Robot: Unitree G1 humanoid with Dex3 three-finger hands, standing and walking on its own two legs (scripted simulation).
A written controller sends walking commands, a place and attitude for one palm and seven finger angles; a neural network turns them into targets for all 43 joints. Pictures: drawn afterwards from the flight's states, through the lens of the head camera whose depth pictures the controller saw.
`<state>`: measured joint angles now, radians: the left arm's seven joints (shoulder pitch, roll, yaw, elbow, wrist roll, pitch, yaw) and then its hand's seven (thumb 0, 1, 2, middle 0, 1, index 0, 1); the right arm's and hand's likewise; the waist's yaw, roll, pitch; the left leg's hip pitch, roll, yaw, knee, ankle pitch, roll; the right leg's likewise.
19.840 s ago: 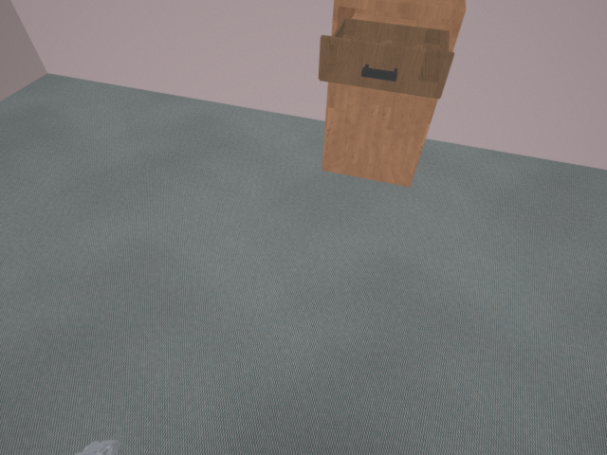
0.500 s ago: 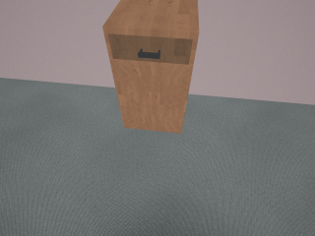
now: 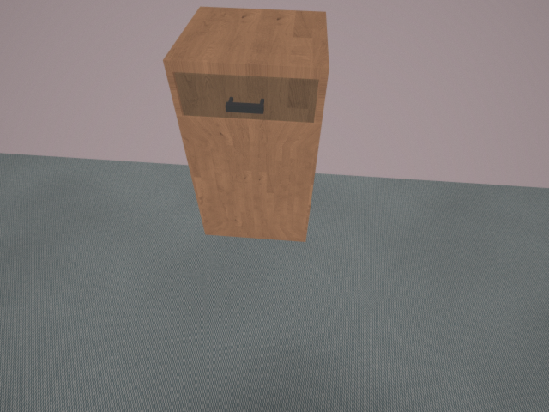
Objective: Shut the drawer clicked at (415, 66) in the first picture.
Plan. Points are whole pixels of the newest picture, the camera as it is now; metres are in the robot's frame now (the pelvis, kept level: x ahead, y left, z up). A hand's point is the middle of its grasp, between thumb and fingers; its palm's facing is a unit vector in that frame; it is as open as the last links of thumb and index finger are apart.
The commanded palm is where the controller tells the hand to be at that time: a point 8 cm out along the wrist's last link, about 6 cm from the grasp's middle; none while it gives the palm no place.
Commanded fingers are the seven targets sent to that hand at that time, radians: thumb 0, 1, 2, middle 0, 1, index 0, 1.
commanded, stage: look to check the result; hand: left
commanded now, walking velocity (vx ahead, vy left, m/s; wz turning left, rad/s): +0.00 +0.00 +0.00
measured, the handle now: (245, 104) +0.93 +0.13 -0.06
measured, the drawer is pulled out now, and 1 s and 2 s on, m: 0.00 0.00 0.00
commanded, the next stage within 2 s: stand and wait in 0.58 s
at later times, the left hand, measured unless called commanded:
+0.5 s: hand out of the picture -0.01 +0.14 -0.18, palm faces +0.06 -0.98 -0.17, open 7.4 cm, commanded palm none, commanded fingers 0.00 0.90 0.90 -0.20 -0.30 -0.20 -0.30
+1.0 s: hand out of the picture +0.01 +0.14 -0.17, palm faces +0.06 -0.98 -0.18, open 7.4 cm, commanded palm none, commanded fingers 0.00 0.90 0.90 -0.20 -0.30 -0.20 -0.30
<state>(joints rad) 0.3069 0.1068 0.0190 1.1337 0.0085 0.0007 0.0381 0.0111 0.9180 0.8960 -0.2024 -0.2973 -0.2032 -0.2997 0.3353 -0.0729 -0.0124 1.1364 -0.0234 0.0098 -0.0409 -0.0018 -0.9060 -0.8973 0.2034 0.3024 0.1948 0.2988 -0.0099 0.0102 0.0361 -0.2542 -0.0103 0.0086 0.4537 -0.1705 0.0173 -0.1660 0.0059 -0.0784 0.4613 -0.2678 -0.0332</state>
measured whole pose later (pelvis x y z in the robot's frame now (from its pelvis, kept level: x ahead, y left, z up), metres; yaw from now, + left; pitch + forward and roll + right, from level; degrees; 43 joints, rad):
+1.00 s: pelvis +0.03 -0.02 +0.00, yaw +0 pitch -2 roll +0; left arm 0.29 0.12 0.02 1.14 0.00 -0.01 0.04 0.00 0.91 0.90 -0.20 -0.30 -0.20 -0.30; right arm 0.29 -0.11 -0.01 1.15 -0.02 0.00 -0.05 0.00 -0.91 -0.90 0.20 0.30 0.19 0.30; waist 0.00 0.01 0.06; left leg -0.20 0.01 0.00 0.43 -0.20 -0.01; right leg -0.10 0.03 -0.08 0.42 -0.29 -0.06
